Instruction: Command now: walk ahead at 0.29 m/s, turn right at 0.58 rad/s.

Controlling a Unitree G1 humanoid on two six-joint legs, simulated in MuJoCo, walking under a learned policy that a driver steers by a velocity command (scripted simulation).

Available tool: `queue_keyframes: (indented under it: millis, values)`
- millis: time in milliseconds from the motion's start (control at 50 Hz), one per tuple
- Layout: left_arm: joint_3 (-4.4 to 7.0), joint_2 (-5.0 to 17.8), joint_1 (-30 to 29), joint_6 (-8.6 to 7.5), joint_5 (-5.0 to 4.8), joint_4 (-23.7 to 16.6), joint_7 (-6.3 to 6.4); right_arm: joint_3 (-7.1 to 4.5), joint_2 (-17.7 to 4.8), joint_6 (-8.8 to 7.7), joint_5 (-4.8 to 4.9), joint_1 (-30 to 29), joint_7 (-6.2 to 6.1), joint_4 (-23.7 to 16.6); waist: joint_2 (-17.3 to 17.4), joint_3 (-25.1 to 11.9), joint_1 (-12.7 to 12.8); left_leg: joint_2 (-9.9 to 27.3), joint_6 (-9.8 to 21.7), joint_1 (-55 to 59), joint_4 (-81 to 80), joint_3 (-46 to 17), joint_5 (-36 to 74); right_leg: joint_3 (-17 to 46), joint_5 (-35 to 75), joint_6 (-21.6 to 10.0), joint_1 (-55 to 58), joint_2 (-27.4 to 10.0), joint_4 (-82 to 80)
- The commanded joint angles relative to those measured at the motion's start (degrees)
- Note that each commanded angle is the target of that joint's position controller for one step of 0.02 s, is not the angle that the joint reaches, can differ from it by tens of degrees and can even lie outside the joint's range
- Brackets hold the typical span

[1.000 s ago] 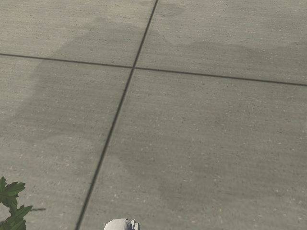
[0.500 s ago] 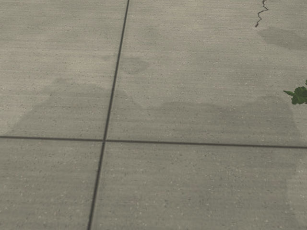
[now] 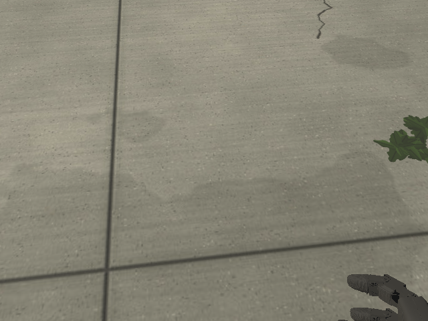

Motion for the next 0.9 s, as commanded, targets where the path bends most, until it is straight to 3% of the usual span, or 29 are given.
queue_keyframes:
  millis: [20, 40, 60, 80, 100, 120, 140, 180, 220, 280, 320, 340, 360, 380, 400, 420, 440, 500, 560, 620, 660, 680, 700, 720, 740, 760, 780, 800, 900]
  values:
    - [2.36, 10.9, -5.5, 0.25, -1.26, -7.2, 1.97, -4.12, -10.0, 0.18, -0.13, 9.6, -1.28, -0.1, -5.2, -3.8, -10.8, -5.7, 1.0, 27.4, -11.7, 6.6, 14.8, 9.7, 29.6, -2.4, -12.5, -4.9, 2.4]
    - [1.77, 8.0, -7.3, -0.02, -1.13, -8.8, 2.05, -4.80, -11.9, 0.57, -1.58, 15.9, -1.78, 0.9, -4.0, -8.0, -13.8, 1.8, 4.7, 36.4, -10.0, 1.2, 23.8, 6.2, 24.3, 1.2, -16.6, -3.0, 13.2]
    - [0.50, 2.9, -2.5, -0.47, 0.19, -9.9, 2.19, -4.81, -14.2, 1.79, -3.05, 20.8, -2.02, 0.7, 8.4, -16.5, -12.6, 17.6, 12.7, 47.6, -8.3, -14.9, 49.3, -0.4, -10.2, 4.5, -23.0, 2.6, 30.4]
    - [0.15, 4.5, 5.7, -0.74, -0.52, -11.0, 1.56, -5.41, -14.9, 2.37, -2.55, 20.8, -1.28, 1.1, 20.4, -23.4, -8.8, 27.4, 22.1, 50.4, -12.4, -33.4, 44.6, -1.3, -19.4, 6.0, -27.4, -0.2, 44.3]
    - [0.64, 6.8, 5.2, 0.31, -0.81, -10.0, 1.42, -4.95, -10.7, 2.74, -1.67, 14.8, -0.93, -1.1, 13.9, -18.0, -8.4, 24.2, 22.4, 45.0, -13.8, -31.7, 30.7, -2.0, -16.0, 7.5, -32.2, -4.3, 51.5]
    - [1.03, 7.6, -0.7, 1.55, -0.71, -11.0, 1.51, -4.36, -7.4, 3.20, -1.16, 11.4, -0.89, -1.7, 8.7, -11.1, -8.9, 19.9, 20.0, 39.1, -14.3, -22.0, 22.7, -5.0, -12.4, 8.1, -35.3, -6.1, 53.8]
    - [1.46, 8.0, -4.4, 2.44, -0.44, -12.1, 1.77, -3.90, -6.3, 3.60, -1.53, 9.3, -0.86, -1.5, 5.3, -7.8, -8.5, 16.6, 18.3, 32.1, -15.7, -16.1, 20.3, -5.7, -9.9, 8.2, -33.8, -7.6, 52.3]
    - [1.44, 6.8, -7.1, 3.22, -0.09, -14.0, 1.96, -3.88, -6.1, 4.04, -2.06, 6.2, -0.44, -0.1, 5.4, -2.9, -5.6, 11.6, 15.5, 19.9, -18.6, -7.3, 19.4, -6.5, -7.9, 7.2, -25.8, -10.2, 39.8]
    - [0.21, 3.5, -8.4, 2.76, 0.37, -14.6, 1.51, -4.67, -7.5, 4.38, -2.09, 5.4, 0.05, 1.0, 6.4, -4.0, -5.3, 7.9, 15.4, 13.9, -19.4, 0.0, 27.0, -10.4, -4.1, 6.6, -14.9, -9.6, 23.3]
    - [0.56, 5.4, -8.5, 2.58, 0.49, -14.4, 0.55, -5.33, -8.8, 5.04, -1.14, 6.8, 0.35, 2.1, 7.9, -8.7, -5.2, 9.6, 16.7, 15.8, -18.0, -0.1, 25.0, -10.1, 9.6, 6.0, -4.3, -8.9, 8.9]
    - [1.18, 7.2, -9.0, 3.38, 1.23, -14.9, 0.42, -4.51, -6.5, 4.94, -0.43, 7.9, 0.71, 2.8, 5.8, -7.7, -4.1, 7.3, 12.9, 11.1, -15.3, 1.2, 9.0, -10.6, 17.5, 3.7, 4.8, -8.1, -0.6]
    - [1.61, 9.4, -9.8, 3.98, 2.22, -16.4, 0.73, -3.69, -4.2, 4.67, -1.08, 10.2, 1.13, 3.9, 2.6, -6.8, -4.3, 4.8, 8.4, 6.3, -12.4, 2.8, -3.6, -6.0, 19.1, 1.9, 9.6, -12.1, -3.5]
    - [2.44, 15.3, -12.2, 4.75, 3.24, -18.5, 1.44, -3.03, -2.3, 4.39, -2.77, 13.6, 1.83, 3.3, -11.3, -7.0, -8.2, -0.8, 3.4, 3.8, -2.6, 8.4, -18.0, 6.1, 25.1, -2.8, 9.4, -24.4, -5.9]
    - [1.84, 13.0, -12.9, 5.14, 3.53, -18.3, 1.19, -3.47, -3.6, 4.45, -1.94, 12.8, 1.47, 3.1, -17.9, -7.1, -6.9, -1.3, 2.3, 4.5, 0.0, 8.4, -21.8, 9.6, 6.3, -8.6, 2.0, -27.4, -12.2]
    - [2.67, 14.4, -13.7, 5.00, 2.96, -18.5, 0.95, -4.54, -7.9, 4.78, -1.09, 10.2, 1.06, 3.0, -16.2, -2.3, -5.0, -1.5, 2.4, 4.6, 4.8, 9.3, -18.5, 10.7, -13.7, -8.3, -1.8, -24.4, -15.4]
    - [3.51, 16.5, -12.9, 4.68, 2.00, -17.8, 1.10, -5.62, -10.2, 5.04, -0.82, 8.7, 0.73, 3.1, -16.1, 1.0, -3.9, -2.3, 2.5, -0.1, 11.0, 10.4, -18.6, 12.4, -19.9, -8.0, -2.1, -24.1, -17.6]
    - [3.37, 16.3, -12.1, 4.07, 1.30, -17.2, 1.32, -6.47, -11.2, 5.38, -0.80, 9.5, 0.43, 3.8, -15.6, 3.2, -4.0, -1.0, 2.6, -4.2, 16.7, 8.9, -19.7, 14.0, -19.7, -8.6, -1.4, -24.9, -18.7]
    - [2.66, 12.7, -13.9, 2.28, 0.47, -16.7, 1.60, -6.22, -7.8, 4.17, -0.58, 13.2, 1.06, 5.7, -10.6, 3.3, -6.7, 1.0, 4.4, -4.9, 16.0, 7.9, -12.9, 9.6, -10.5, -7.4, -0.1, -23.0, -18.6]
    - [3.07, 12.8, -15.2, 1.75, 0.27, -16.3, 1.26, -5.21, -5.1, 2.49, -0.84, 11.7, 1.97, 6.2, -9.4, 1.1, -6.7, -0.2, 5.2, 4.8, 4.0, 10.1, -9.9, 3.5, -2.3, -6.9, -2.5, -20.6, -17.6]
    - [3.55, 13.4, -14.8, 1.91, -0.80, -15.2, 0.76, -5.30, -6.0, 2.13, -0.38, 13.8, 2.52, 6.8, -8.3, 0.3, -8.2, -1.5, 5.8, 14.5, -5.8, 11.4, -6.2, 3.2, -4.4, -7.6, -5.3, -21.0, -15.6]
    - [3.00, 11.2, -15.5, 2.12, -0.61, -14.8, 0.58, -5.86, -6.8, 2.40, -0.56, 20.3, 2.42, 9.6, -5.9, -0.2, -11.3, -2.7, 6.5, 24.9, -9.8, 11.7, -4.6, 1.9, -7.8, -5.6, -10.9, -18.5, -10.4]
    - [2.15, 8.1, -16.8, 2.03, -0.09, -15.3, 0.46, -6.18, -8.0, 2.37, -0.82, 24.9, 2.21, 10.8, -1.9, -0.1, -12.9, 1.9, 7.6, 30.3, -12.8, 5.1, -8.3, -1.4, -7.6, -3.2, -16.3, -15.3, -1.2]
    - [1.06, 3.5, -18.0, 1.36, 0.57, -16.9, 0.24, -7.02, -13.0, 2.43, -1.31, 28.8, 1.72, 10.9, 11.3, 0.0, -13.2, 13.4, 12.0, 36.6, -21.2, -12.3, -18.6, -10.2, -7.8, 1.4, -28.0, -9.1, 18.3]
    - [1.94, 7.1, -19.0, 0.34, -0.38, -19.3, 0.42, -8.02, -17.2, 2.14, -1.88, 30.6, 2.32, 10.7, 19.0, 2.0, -13.8, 21.2, 20.0, 36.6, -28.4, -31.1, -33.7, -9.1, -12.7, 1.6, -39.3, -7.6, 29.1]
    - [2.79, 11.0, -20.2, -0.42, -1.12, -19.1, 0.30, -7.05, -13.9, 1.68, -1.83, 26.6, 2.34, 9.2, 12.5, 5.3, -13.0, 20.5, 20.2, 34.9, -29.0, -30.6, -38.0, -5.9, -7.6, 0.9, -43.5, -11.8, 35.1]
    - [3.03, 11.6, -20.0, -0.73, -0.88, -18.4, 0.04, -6.43, -11.8, 1.45, -1.67, 24.0, 2.36, 8.4, 9.3, 6.1, -11.7, 17.9, 18.2, 33.8, -28.6, -25.2, -33.9, -6.1, -1.7, 0.4, -44.3, -13.2, 36.1]
    - [3.05, 10.9, -19.1, -0.86, -0.07, -17.3, 0.10, -6.17, -11.4, 1.44, -1.69, 21.5, 2.49, 7.7, 6.7, 5.2, -10.4, 15.6, 16.6, 32.3, -28.8, -20.1, -27.9, -6.7, 2.7, 0.5, -42.5, -14.3, 35.2]
    - [3.17, 10.7, -19.1, -0.96, 0.50, -17.1, 0.16, -5.90, -10.8, 1.46, -1.45, 20.1, 2.52, 7.4, 5.6, 5.3, -9.8, 14.1, 15.7, 31.1, -29.4, -15.9, -21.2, -6.7, 6.6, 1.0, -41.0, -15.3, 32.8]
    - [2.54, 7.4, -21.8, -0.73, 0.51, -17.1, -0.01, -5.10, -8.8, 1.91, -1.26, 23.2, 1.74, 9.4, 4.1, 3.9, -10.0, 8.7, 14.3, 30.2, -30.7, -0.9, 4.1, -10.0, 19.3, 3.5, -34.9, -14.7, 21.4]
